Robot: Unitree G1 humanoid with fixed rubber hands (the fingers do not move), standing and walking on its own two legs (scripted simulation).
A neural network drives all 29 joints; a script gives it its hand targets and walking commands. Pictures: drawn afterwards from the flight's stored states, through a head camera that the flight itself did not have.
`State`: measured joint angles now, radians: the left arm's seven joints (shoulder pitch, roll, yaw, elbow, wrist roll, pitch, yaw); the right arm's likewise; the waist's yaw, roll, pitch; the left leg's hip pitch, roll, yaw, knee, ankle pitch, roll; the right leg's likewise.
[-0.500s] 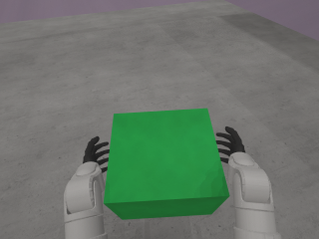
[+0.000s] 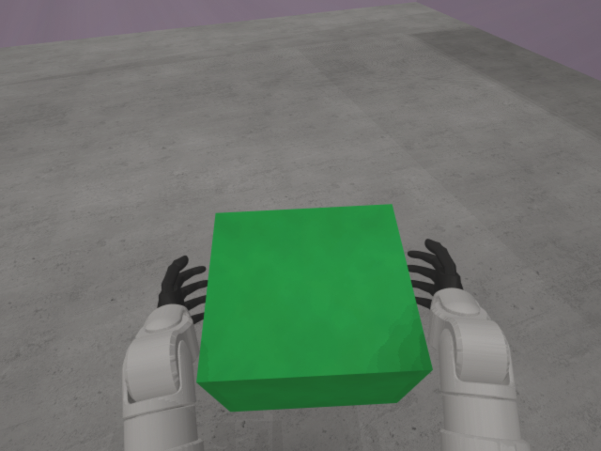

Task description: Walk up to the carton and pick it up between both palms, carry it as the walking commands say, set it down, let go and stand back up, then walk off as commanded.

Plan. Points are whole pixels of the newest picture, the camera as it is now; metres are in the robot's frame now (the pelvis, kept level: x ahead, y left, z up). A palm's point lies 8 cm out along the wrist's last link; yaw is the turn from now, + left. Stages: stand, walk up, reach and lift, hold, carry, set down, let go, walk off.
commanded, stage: carry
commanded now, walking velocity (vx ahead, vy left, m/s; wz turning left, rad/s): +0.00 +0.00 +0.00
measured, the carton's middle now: (309, 310) +0.33 +0.01 -0.02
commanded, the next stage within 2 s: none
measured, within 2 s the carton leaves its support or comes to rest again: neither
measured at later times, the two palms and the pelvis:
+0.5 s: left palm (176, 316) +0.27 +0.18 +0.07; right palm (444, 299) +0.28 -0.16 +0.09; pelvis +0.00 +0.00 +0.00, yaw +0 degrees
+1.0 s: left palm (268, 314) +0.26 +0.06 +0.08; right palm (559, 340) +0.22 -0.27 +0.09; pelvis -0.02 -0.07 -0.01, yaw -7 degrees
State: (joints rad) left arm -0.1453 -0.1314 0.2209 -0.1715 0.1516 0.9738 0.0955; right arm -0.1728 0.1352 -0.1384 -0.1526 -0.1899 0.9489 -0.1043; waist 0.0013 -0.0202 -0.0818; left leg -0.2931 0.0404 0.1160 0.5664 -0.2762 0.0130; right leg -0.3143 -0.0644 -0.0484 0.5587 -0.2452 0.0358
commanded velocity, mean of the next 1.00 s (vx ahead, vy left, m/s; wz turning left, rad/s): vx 0.00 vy -0.08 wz -0.25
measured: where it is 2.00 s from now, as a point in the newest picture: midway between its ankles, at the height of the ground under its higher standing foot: outside the picture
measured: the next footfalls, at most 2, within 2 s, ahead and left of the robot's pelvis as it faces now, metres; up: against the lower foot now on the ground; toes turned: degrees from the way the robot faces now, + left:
right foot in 0.86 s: +0.04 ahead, -0.21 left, +0.00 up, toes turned -9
left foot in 1.14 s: +0.04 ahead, +0.03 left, +0.00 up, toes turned +2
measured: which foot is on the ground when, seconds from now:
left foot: down 0.00-0.84, up 0.86-1.00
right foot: down 0.00-0.60, up 0.62-0.84, down 0.86-1.00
